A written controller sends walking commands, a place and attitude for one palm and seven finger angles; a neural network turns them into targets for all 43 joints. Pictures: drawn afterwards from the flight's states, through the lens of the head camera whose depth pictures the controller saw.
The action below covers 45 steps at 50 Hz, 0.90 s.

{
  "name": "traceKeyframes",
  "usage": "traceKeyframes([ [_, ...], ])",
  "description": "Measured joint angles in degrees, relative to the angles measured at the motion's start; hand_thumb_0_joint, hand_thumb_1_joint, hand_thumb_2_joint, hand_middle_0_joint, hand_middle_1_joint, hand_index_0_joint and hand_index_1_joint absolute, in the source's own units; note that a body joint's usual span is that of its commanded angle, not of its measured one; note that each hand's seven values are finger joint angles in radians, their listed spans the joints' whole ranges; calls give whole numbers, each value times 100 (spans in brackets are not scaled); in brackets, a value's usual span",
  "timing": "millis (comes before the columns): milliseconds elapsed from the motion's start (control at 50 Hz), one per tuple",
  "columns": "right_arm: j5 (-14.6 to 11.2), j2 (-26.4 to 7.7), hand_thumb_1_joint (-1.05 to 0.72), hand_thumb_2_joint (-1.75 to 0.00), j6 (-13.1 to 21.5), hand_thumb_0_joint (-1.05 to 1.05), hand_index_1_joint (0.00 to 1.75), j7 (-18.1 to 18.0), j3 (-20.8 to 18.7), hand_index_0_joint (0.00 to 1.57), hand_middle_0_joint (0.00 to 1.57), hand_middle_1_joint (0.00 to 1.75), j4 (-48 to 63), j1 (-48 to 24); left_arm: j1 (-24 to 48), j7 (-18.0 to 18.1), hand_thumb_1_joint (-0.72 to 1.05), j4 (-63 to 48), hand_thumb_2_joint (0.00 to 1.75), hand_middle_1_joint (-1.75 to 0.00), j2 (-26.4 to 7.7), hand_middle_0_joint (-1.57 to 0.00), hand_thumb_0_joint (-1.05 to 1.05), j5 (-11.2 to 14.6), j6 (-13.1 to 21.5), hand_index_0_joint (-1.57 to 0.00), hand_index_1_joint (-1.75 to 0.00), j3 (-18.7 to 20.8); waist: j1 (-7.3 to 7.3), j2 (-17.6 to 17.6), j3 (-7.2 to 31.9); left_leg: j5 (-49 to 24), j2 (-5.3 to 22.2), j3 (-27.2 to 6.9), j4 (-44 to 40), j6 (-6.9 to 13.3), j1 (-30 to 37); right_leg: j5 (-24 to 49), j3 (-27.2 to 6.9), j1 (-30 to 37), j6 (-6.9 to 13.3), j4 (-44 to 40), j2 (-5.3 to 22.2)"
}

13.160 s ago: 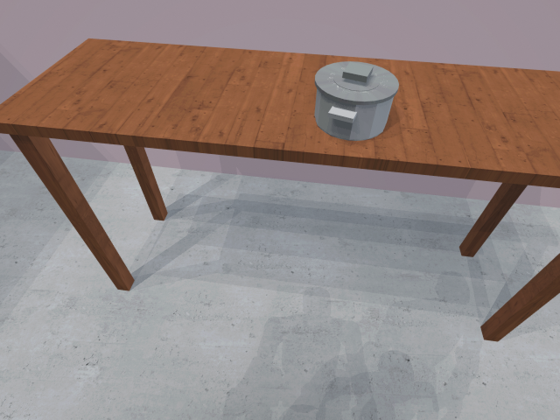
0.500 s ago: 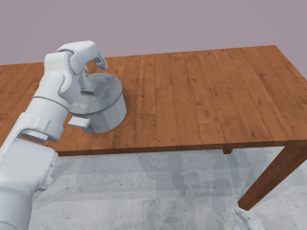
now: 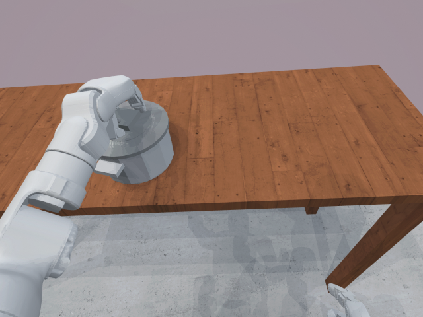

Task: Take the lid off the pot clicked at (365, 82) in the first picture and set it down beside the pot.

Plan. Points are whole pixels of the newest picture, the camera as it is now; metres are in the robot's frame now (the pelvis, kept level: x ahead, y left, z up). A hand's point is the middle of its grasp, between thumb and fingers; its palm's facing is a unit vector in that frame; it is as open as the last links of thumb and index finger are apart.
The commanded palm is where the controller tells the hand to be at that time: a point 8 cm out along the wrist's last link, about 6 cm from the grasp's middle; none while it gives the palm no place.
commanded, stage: lower the open fingers around the knob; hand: left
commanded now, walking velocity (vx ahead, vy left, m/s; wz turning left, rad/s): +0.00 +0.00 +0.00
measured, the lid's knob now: (123, 118) +0.46 +0.18 +0.15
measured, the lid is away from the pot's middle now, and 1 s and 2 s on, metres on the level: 0.00 0.01 0.01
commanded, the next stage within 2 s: close the fingers and squeeze the knob in 0.12 s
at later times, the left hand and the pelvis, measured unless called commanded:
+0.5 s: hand (119, 120) +0.43 +0.18 +0.17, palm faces -0.30 -0.07 -0.95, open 9.9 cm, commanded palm +0.42 +0.18 +0.24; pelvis +0.00 +0.00 +0.00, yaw +0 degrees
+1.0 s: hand (119, 123) +0.42 +0.17 +0.17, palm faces -0.29 -0.07 -0.95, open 8.7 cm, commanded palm +0.41 +0.18 +0.24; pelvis +0.00 +0.00 +0.00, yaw +0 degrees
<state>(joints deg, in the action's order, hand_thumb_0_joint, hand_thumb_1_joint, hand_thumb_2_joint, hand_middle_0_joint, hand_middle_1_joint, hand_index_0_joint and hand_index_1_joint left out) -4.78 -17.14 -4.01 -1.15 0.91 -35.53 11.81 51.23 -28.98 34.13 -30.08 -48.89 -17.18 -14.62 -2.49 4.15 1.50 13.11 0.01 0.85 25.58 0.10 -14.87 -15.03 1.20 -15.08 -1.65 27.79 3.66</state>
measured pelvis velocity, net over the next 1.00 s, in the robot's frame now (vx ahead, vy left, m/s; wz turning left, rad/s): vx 0.00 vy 0.00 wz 0.00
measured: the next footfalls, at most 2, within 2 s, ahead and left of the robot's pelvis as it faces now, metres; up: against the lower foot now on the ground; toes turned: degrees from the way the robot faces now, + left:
none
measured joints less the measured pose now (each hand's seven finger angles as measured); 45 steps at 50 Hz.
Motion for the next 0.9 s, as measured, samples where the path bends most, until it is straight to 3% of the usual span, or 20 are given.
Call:
traceKeyframes([
  [80,-12,43,-90,-90,-27,1,30,-2,34,20,20,30,-23,-49,196,30,-38,246,163,-7,61,-84,0,-20,-22,-86,-8,-125,10,-21,16,4,-7,-19,21,-3,-31,-8,18,-19,0,14,7],
  [240,23,92,-90,-90,-40,1,30,26,62,20,20,30,4,15,158,29,-38,286,163,-8,68,-85,0,-64,18,-86,-8,8,-34,12,54,17,-15,15,13,9,-35,-16,-18,-45,-13,22,15],
  [320,20,80,-90,-90,-57,1,30,39,55,20,20,30,2,84,47,11,-33,155,151,-11,39,-82,0,-17,27,-83,-11,46,-35,29,47,28,-15,25,5,14,2,-18,-28,-8,-19,4,14],
  [500,23,43,-90,-90,-56,1,30,48,10,20,20,30,-15,113,-133,13,-18,-173,126,-37,20,-68,0,11,-5,-71,-39,25,-9,29,15,13,-22,21,-16,20,32,0,-25,31,-23,-28,19],
  [720,30,61,-90,-90,-9,1,30,55,8,20,20,30,12,5,-169,51,-4,-214,115,-65,59,-61,0,7,-27,-66,-68,-7,10,32,22,-12,-23,19,-38,15,47,19,-25,40,-17,-37,19],
  [900,36,79,-90,-90,-18,1,30,53,43,20,20,30,19,-51,-199,44,4,-232,108,-79,67,-61,1,31,-28,-63,-80,9,21,48,12,-26,-17,3,-50,4,64,22,-11,56,-8,-39,12],
])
